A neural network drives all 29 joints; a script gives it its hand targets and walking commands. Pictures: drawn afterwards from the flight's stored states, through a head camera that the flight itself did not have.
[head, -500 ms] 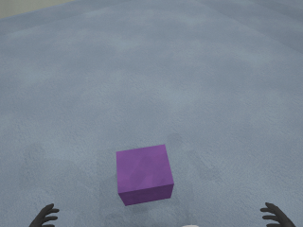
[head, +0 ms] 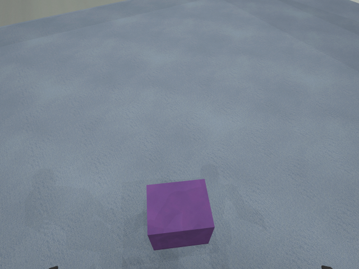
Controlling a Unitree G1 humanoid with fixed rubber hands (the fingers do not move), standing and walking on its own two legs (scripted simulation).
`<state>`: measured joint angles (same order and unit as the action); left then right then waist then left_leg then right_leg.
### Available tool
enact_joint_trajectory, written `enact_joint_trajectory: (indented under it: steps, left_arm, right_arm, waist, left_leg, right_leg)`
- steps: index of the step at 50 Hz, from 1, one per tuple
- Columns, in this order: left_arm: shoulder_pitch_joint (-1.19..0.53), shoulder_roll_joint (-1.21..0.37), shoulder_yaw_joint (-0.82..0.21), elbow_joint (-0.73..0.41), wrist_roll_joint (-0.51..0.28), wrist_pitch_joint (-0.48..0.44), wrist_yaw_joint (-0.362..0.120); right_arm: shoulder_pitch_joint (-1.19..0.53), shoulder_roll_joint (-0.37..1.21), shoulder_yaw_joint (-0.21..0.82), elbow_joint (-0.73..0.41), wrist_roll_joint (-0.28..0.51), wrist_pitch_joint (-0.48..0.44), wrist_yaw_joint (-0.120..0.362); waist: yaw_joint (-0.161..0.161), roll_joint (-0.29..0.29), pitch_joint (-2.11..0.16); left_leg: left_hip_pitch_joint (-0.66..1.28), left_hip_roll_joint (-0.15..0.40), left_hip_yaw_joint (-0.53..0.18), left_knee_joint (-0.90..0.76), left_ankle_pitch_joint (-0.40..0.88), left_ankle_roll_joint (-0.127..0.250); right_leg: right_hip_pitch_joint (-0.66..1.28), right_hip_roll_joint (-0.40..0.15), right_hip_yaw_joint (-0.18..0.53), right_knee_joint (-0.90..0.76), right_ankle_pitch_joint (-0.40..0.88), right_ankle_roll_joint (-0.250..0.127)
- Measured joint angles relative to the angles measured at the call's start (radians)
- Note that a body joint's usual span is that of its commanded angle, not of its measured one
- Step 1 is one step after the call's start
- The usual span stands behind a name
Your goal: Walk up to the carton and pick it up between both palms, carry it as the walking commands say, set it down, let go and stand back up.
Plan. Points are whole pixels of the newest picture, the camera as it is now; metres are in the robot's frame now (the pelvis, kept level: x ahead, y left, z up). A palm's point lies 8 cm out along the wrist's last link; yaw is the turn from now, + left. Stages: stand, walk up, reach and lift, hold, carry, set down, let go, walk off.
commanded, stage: walk up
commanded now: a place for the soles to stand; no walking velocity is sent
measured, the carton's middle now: (178, 215) +0.44 +0.01 -0.63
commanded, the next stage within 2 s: stand in 0.62 s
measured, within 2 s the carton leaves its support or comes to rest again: neither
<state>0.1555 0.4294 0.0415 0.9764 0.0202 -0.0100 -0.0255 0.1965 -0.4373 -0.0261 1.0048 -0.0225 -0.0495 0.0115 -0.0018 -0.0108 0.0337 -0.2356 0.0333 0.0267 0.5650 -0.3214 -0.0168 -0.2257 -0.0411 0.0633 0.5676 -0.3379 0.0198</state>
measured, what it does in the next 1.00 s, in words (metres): stands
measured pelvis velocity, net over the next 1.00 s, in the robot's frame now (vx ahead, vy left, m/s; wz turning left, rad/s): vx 0.03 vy -0.03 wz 0.07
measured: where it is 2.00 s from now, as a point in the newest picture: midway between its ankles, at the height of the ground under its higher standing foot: outside the picture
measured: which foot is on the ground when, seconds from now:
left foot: down 0.00-1.00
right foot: down 0.00-1.00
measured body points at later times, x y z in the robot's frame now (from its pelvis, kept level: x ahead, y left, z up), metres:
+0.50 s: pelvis +0.04 -0.03 +0.00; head +0.07 -0.03 +0.45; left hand +0.12 +0.30 -0.11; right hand +0.16 -0.35 -0.11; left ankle +0.03 +0.11 -0.72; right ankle +0.02 -0.15 -0.73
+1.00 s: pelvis +0.03 -0.03 +0.01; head +0.05 -0.03 +0.46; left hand +0.13 +0.30 -0.09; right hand +0.17 -0.34 -0.11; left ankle +0.05 +0.11 -0.73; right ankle +0.02 -0.15 -0.73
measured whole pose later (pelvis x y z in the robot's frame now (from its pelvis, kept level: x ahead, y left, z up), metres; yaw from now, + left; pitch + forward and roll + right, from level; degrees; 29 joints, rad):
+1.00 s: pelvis +0.03 -0.03 +0.01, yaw +4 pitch -2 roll +0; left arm 0.07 0.40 0.02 1.02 0.01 -0.02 -0.01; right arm 0.06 -0.41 -0.01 1.04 0.00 -0.01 0.01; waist -0.01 0.03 0.07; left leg -0.21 0.03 0.00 0.41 -0.16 -0.02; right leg -0.13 -0.01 -0.04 0.39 -0.24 0.00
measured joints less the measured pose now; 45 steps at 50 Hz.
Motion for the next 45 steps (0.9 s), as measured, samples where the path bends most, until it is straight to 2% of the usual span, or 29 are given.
enact_joint_trajectory:
  steps: [2, 3, 7, 10, 15, 16, 17, 18, 20, 23, 24, 25, 27, 28, 30, 32, 40, 45]
  left_arm:
    - [-0.009, 0.003, 0.0, 0.0, -0.002, -0.002, 0.004]
    - [-0.014, 0.002, 0.001, -0.002, -0.001, -0.004, 0.006]
    - [-0.016, 0.008, 0.002, -0.018, -0.006, -0.016, 0.014]
    - [-0.017, 0.005, -0.001, -0.033, -0.013, -0.014, 0.023]
    - [-0.043, -0.012, -0.004, -0.063, -0.011, 0.003, 0.032]
    - [-0.045, -0.012, -0.003, -0.066, -0.011, 0.004, 0.033]
    - [-0.046, -0.011, -0.002, -0.068, -0.008, 0.001, 0.031]
    - [-0.043, -0.007, -0.002, -0.073, -0.009, -0.006, 0.03]
    - [-0.029, -0.007, 0.002, -0.076, -0.005, -0.023, 0.027]
    - [0.008, -0.021, -0.008, -0.066, -0.006, -0.03, 0.029]
    - [0.017, -0.022, -0.011, -0.065, -0.008, -0.024, 0.031]
    - [0.017, -0.021, -0.014, -0.062, -0.01, -0.015, 0.032]
    - [0.008, -0.023, -0.015, -0.066, -0.021, -0.001, 0.033]
    - [-0.003, -0.021, -0.014, -0.063, -0.026, 0.005, 0.033]
    - [-0.019, -0.019, -0.011, -0.061, -0.029, 0.017, 0.031]
    - [-0.027, -0.02, -0.008, -0.057, -0.025, 0.02, 0.03]
    - [-0.049, -0.029, -0.021, 0.003, -0.012, -0.002, 0.021]
    - [-0.071, -0.032, -0.022, 0.021, -0.014, -0.006, 0.018]
  right_arm:
    - [0.003, 0.003, 0.0, 0.001, 0.004, -0.002, -0.001]
    - [0.002, 0.003, 0.001, 0.001, 0.006, 0.001, -0.001]
    - [-0.018, 0.007, 0.001, -0.015, 0.02, 0.011, -0.008]
    - [-0.038, 0.006, -0.002, -0.033, 0.019, 0.01, -0.016]
    - [-0.039, -0.011, -0.014, -0.07, 0.017, 0.01, -0.019]
    - [-0.035, -0.011, -0.015, -0.073, 0.016, 0.012, -0.019]
    - [-0.029, -0.011, -0.016, -0.074, 0.012, 0.015, -0.017]
    - [-0.025, -0.011, -0.016, -0.076, 0.011, 0.022, -0.015]
    - [-0.03, -0.009, -0.022, -0.081, 0.012, 0.038, -0.016]
    - [-0.046, 0.0, -0.012, -0.081, 0.014, 0.049, -0.027]
    - [-0.053, 0.005, -0.009, -0.08, 0.018, 0.045, -0.027]
    - [-0.058, 0.01, -0.006, -0.08, 0.022, 0.036, -0.028]
    - [-0.063, 0.009, -0.007, -0.079, 0.024, 0.022, -0.028]
    - [-0.07, 0.014, -0.011, -0.07, 0.022, 0.02, -0.028]
    - [-0.083, 0.021, -0.007, -0.057, 0.018, 0.028, -0.025]
    - [-0.097, 0.023, -0.002, -0.058, 0.021, 0.038, -0.024]
    - [-0.145, 0.018, 0.003, -0.033, 0.027, 0.041, -0.005]
    - [-0.149, 0.022, 0.007, 0.012, 0.022, 0.04, -0.004]
  waist:
    - [0.0, 0.003, 0.012]
    - [-0.001, 0.008, 0.018]
    - [-0.009, 0.012, 0.027]
    - [-0.013, 0.006, 0.035]
    - [-0.01, 0.022, 0.053]
    - [-0.011, 0.025, 0.056]
    - [-0.01, 0.027, 0.055]
    - [-0.01, 0.025, 0.055]
    - [-0.014, 0.026, 0.063]
    - [-0.007, 0.019, 0.064]
    - [-0.004, 0.014, 0.067]
    - [-0.004, 0.01, 0.075]
    - [-0.004, 0.02, 0.089]
    - [0.002, 0.013, 0.099]
    - [0.016, 0.002, 0.101]
    - [0.013, 0.006, 0.095]
    - [-0.001, 0.021, 0.063]
    - [0.001, 0.033, 0.046]
  left_leg:
    - [0.004, -0.003, -0.003, 0.003, -0.008, 0.002]
    - [0.004, 0.001, -0.009, 0.009, -0.014, 0.002]
    - [-0.011, 0.012, -0.02, 0.041, -0.04, -0.002]
    - [-0.014, 0.006, -0.019, 0.067, -0.043, 0.005]
    - [0.0, 0.011, -0.036, 0.068, -0.074, -0.008]
    - [0.003, 0.017, -0.041, 0.068, -0.074, -0.008]
    - [0.004, 0.023, -0.048, 0.068, -0.074, -0.009]
    - [0.004, 0.027, -0.052, 0.074, -0.078, -0.012]
    - [-0.029, 0.029, -0.062, 0.158, -0.082, 0.004]
    - [-0.065, -0.01, -0.068, 0.223, -0.219, 0.023]
    - [-0.065, -0.012, -0.052, 0.187, -0.215, 0.025]
    - [-0.056, -0.012, -0.037, 0.124, -0.158, 0.021]
    - [-0.038, -0.001, -0.022, 0.012, 0.07, 0.018]
    - [-0.035, -0.005, -0.017, 0.011, 0.111, 0.012]
    - [-0.033, -0.008, -0.009, 0.017, 0.08, 0.004]
    - [-0.047, -0.001, -0.021, 0.02, 0.058, 0.0]
    - [-0.026, 0.002, -0.029, -0.077, 0.116, -0.004]
    - [0.003, 0.0, -0.026, -0.13, 0.142, -0.004]
  right_leg:
    - [-0.002, -0.001, -0.005, 0.019, -0.011, -0.022]
    - [0.006, 0.001, -0.011, 0.013, -0.012, -0.022]
    - [0.015, 0.009, -0.022, 0.0, -0.027, 0.019]
    - [0.016, 0.003, -0.022, 0.02, -0.043, 0.017]
    - [-0.038, 0.013, -0.041, 0.156, -0.042, -0.029]
    - [-0.044, 0.02, -0.053, 0.158, -0.073, -0.037]
    - [-0.044, 0.028, -0.064, 0.127, -0.092, -0.048]
    - [-0.034, 0.033, -0.073, 0.064, -0.048, -0.056]
    - [-0.022, 0.04, -0.084, 0.045, 0.002, -0.032]
    - [0.007, 0.033, -0.076, 0.01, -0.001, -0.028]
    - [0.016, 0.029, -0.073, -0.002, 0.004, -0.029]
    - [0.025, 0.024, -0.075, -0.006, 0.006, -0.029]
    - [0.029, 0.027, -0.091, 0.013, -0.006, -0.021]
    - [0.025, 0.022, -0.09, 0.035, -0.017, -0.017]
    - [0.021, 0.016, -0.082, 0.044, -0.025, -0.012]
    - [0.021, 0.025, -0.093, 0.02, -0.008, -0.016]
    - [0.049, 0.031, -0.104, -0.088, 0.056, -0.021]
    - [0.076, 0.03, -0.101, -0.14, 0.083, -0.019]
